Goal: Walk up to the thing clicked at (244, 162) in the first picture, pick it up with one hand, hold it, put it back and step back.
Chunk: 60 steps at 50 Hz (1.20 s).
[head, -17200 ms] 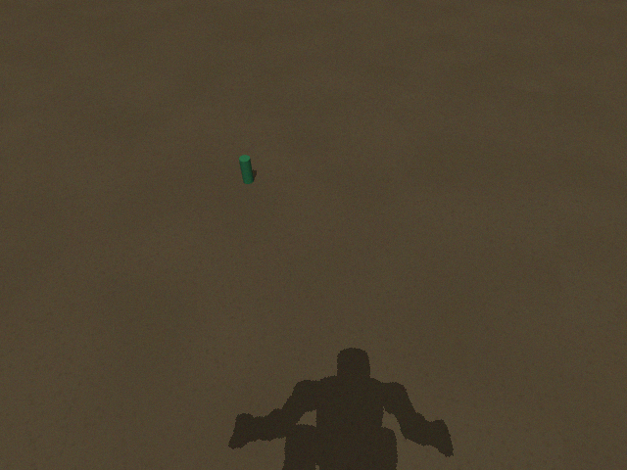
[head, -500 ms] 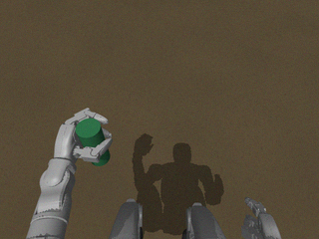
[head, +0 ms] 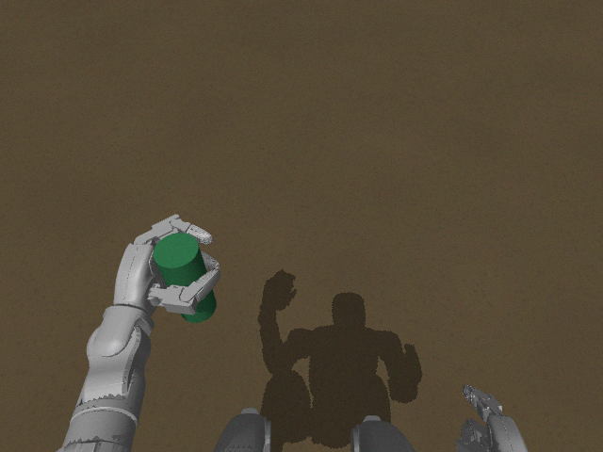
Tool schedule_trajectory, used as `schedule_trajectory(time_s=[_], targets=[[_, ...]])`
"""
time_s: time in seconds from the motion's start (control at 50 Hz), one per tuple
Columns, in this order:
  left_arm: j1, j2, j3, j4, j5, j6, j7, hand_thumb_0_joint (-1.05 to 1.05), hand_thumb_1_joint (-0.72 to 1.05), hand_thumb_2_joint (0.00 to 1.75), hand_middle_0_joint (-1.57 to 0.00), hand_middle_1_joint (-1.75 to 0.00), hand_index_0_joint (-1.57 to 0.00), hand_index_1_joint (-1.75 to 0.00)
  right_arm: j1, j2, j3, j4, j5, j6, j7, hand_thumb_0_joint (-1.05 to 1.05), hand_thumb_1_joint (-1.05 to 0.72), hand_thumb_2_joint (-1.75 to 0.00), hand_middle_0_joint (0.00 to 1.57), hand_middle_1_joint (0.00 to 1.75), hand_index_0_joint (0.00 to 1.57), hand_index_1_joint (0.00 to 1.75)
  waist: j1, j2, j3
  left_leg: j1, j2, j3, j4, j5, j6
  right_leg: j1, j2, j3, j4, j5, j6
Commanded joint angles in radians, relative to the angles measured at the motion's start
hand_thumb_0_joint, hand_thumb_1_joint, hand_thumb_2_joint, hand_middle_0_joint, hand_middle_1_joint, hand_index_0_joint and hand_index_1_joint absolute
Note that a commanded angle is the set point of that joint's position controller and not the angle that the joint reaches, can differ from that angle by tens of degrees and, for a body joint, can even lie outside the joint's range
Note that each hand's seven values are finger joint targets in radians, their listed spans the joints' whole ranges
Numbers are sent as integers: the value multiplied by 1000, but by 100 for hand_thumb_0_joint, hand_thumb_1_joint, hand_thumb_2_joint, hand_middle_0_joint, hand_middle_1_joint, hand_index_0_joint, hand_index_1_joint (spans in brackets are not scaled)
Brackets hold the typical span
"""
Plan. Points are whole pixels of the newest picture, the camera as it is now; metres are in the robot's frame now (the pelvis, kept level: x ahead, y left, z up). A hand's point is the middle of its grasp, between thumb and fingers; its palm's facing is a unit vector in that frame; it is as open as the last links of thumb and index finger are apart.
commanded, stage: lift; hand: left
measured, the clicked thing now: (188, 281) +0.33 +0.17 +0.01
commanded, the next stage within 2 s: hold in 0.30 s
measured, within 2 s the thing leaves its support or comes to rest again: neither
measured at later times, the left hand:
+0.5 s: hand (191, 254) +0.34 +0.16 +0.07, palm faces -0.10 -1.00 +0.01, open 7.5 cm
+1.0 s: hand (192, 251) +0.34 +0.15 +0.09, palm faces -0.09 -1.00 +0.00, open 7.5 cm
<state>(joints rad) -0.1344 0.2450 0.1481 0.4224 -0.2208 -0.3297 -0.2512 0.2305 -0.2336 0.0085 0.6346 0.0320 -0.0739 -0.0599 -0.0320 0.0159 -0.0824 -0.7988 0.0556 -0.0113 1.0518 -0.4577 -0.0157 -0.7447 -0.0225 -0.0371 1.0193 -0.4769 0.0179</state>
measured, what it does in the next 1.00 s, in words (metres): stands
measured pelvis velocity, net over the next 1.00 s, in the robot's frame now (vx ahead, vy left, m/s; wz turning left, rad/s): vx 0.01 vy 0.00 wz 0.00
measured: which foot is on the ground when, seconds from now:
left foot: down 0.00-1.00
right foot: down 0.00-1.00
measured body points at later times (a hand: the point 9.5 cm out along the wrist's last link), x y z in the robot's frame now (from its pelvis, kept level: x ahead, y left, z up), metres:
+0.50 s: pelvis +0.01 +0.00 +0.02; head +0.06 +0.00 +0.47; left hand +0.34 +0.21 +0.07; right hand +0.14 -0.25 -0.09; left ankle +0.03 +0.13 -0.67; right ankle +0.02 -0.13 -0.67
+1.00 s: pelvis +0.01 +0.00 +0.03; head +0.04 +0.00 +0.48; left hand +0.33 +0.21 +0.09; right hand +0.14 -0.26 -0.07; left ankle +0.03 +0.13 -0.67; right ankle +0.02 -0.13 -0.67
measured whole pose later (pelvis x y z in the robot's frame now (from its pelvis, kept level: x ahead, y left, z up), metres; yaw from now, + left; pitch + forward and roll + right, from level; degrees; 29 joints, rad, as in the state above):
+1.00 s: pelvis +0.01 +0.00 +0.03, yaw +0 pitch +5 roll -1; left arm -0.16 0.22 0.14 0.49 -0.21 -0.34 -0.26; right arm 0.23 -0.23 0.01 0.66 0.02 -0.04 -0.07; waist -0.03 0.02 -0.04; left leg -0.55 0.05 0.00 0.84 -0.39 -0.02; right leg -0.50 -0.02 -0.03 0.82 -0.41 0.01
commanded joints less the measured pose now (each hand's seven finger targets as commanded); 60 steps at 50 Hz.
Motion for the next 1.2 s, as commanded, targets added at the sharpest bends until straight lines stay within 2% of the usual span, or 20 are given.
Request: schedule_trajectory(time_s=[0.0, 0.18, 0.2, 0.28, 0.32, 0.34, 0.38, 0.58, 0.62, 0.64, 0.84, 0.9, 0.92, 0.96, 1.0, 1.04, 1.08, 1.1, 1.16, 1.18], targets=[[-286, 146, 76, -231, -28, -88, -4, 0, 47, 123, -130, -137, -132, -135, -4, -136, -55, -109, -7, -37, -13, 0, -89, -89, 20, 30, 20, 30, 2, 29, -312, 263, -35, -1, -175, 227, 17, 144, 32, -1, -173, 278, -31], [-311, 137, 76, -201, -35, -95, -23, 0, 47, 124, -131, -138, -133, -136, -9, -141, -57, -104, -10, -27, -17, 0, -90, -89, 20, 30, 20, 30, 3, 15, -290, 318, -31, 3, -219, 261, 16, 196, 34, -4, -214, 308, -30], [-329, 131, 62, -212, -33, -100, -26, 0, 47, 124, -130, -138, -132, -136, -11, -138, -56, -101, -11, -26, -17, 0, -90, -89, 20, 30, 20, 30, 1, 31, -279, 324, -31, 1, -227, 252, 14, 184, 35, -4, -214, 297, -32], [-312, 130, 77, -176, -33, -99, -23, 0, 49, 125, -132, -139, -134, -138, -11, -136, -55, -103, -14, -23, -16, 0, -90, -89, 20, 30, 20, 30, 3, 9, -272, 327, -31, 2, -236, 262, 15, 212, 36, -5, -226, 306, -30], [-335, 140, 77, -209, -34, -104, -21, 0, 49, 123, -130, -137, -132, -136, -5, -133, -53, -100, -16, -16, -16, 0, -90, -89, 20, 30, 20, 30, 11, 35, -295, 339, -36, 12, -234, 296, 14, 239, 32, 2, -234, 343, -29], [-310, 121, 67, -169, -32, -99, -21, 0, 48, 123, -130, -137, -132, -136, -5, -135, -55, -101, -15, -14, -17, 0, -89, -89, 20, 30, 20, 30, 3, 2, -290, 340, -34, 14, -233, 308, 18, 251, 32, 3, -239, 362, -27], [-336, 143, 77, -189, -30, -102, -28, 0, 47, 124, -131, -138, -133, -137, -1, -135, -56, -93, -17, -14, -18, 0, -89, -89, 20, 30, 20, 30, 0, 13, -295, 346, -35, 16, -232, 323, 20, 258, 31, 7, -242, 383, -24], [-331, 123, 67, -179, -24, -102, -13, 0, 44, 121, -127, -136, -128, -136, -25, -133, -56, -105, -14, -6, -14, 0, -90, -89, 20, 30, 20, 30, 10, 8, -231, 359, -36, 17, -286, 249, 17, 259, 32, 2, -281, 303, -28], [-337, 109, 52, -183, -24, -102, -13, 0, 43, 122, -127, -137, -128, -136, -23, -134, -56, -102, -14, -6, -17, 0, -89, -90, 20, 30, 20, 30, 0, -3, -245, 379, -35, 16, -291, 254, 17, 275, 32, 1, -289, 311, -26], [-335, 121, 67, -189, -27, -102, -12, 0, 42, 121, -128, -137, -129, -136, -23, -135, -56, -101, -13, -6, -18, 0, -90, -90, 20, 30, 20, 30, 7, 0, -256, 382, -35, 17, -290, 261, 18, 278, 31, 3, -291, 319, -26], [-332, 111, 51, -187, -22, -90, -6, 0, 44, 122, -128, -137, -128, -137, -29, -128, -52, -98, -14, -6, -21, 0, -90, -90, 20, 30, 20, 30, 2, -10, -239, 404, -39, 25, -307, 290, 22, 319, 27, 8, -321, 361, -20], [-356, 130, 65, -205, -22, -89, -8, 0, 44, 121, -127, -137, -129, -136, -25, -127, -51, -95, -17, -5, -22, 0, -90, -90, 20, 30, 20, 30, 5, 18, -244, 416, -39, 25, -315, 303, 21, 323, 27, 8, -322, 367, -22], [-356, 109, 46, -194, -20, -87, -8, 0, 45, 121, -127, -137, -128, -136, -31, -128, -53, -96, -14, -5, -19, 0, -90, -90, 20, 30, 20, 30, 0, 16, -217, 415, -38, 22, -328, 277, 19, 311, 30, 3, -326, 338, -24], [-339, 132, 77, -162, -17, -85, -1, 0, 44, 121, -127, -136, -128, -136, -31, -132, -56, -96, -14, -3, -19, 0, -90, -90, 20, 30, 20, 30, 9, 7, -203, 405, -36, 21, -336, 256, 19, 300, 32, 1, -330, 310, -27], [-362, 123, 65, -196, -26, -93, -7, 0, 44, 121, -128, -137, -129, -136, -44, -128, -52, -101, -12, -4, -17, 0, -90, -90, 20, 30, 20, 30, 12, 8, -211, 413, -38, 19, -347, 224, 18, 315, 32, 0, -342, 277, -27], [-327, 129, 75, -184, -28, -89, -12, 0, 44, 121, -128, -137, -129, -136, -40, -131, -55, -103, -11, -7, -16, 0, -90, -90, 20, 30, 20, 30, 17, 3, -219, 406, -40, 22, -343, 241, 20, 329, 31, 2, -344, 296, -26], [-337, 106, 42, -199, -24, -95, -12, 0, 42, 119, -127, -137, -129, -136, -47, -131, -53, -107, -9, -9, -15, 0, -90, -90, 20, 30, 20, 30, 11, 4, -206, 422, -38, 22, -354, 232, 17, 319, 32, 0, -343, 284, -29], [-356, 118, 54, -216, -27, -98, -11, 0, 42, 119, -127, -136, -128, -135, -40, -132, -55, -104, -10, -5, -15, 0, -90, -90, 20, 30, 20, 30, 10, 19, -237, 430, -39, 23, -348, 250, 17, 327, 31, 3, -344, 304, -29], [-341, 95, 37, -183, -28, -88, -11, 0, 41, 119, -127, -136, -128, -135, -31, -134, -55, -95, -10, -12, -13, 0, -90, -90, 20, 30, 20, 30, -2, 10, -221, 444, -33, 15, -350, 270, 16, 316, 34, -3, -337, 320, -28], [-346, 109, 51, -183, -29, -90, -9, 0, 42, 119, -126, -135, -127, -135, -31, -133, -54, -92, -10, -13, -14, 0, -90, -90, 20, 30, 20, 30, 1, 2, -215, 440, -34, 17, -346, 291, 18, 317, 34, -3, -336, 341, -26]])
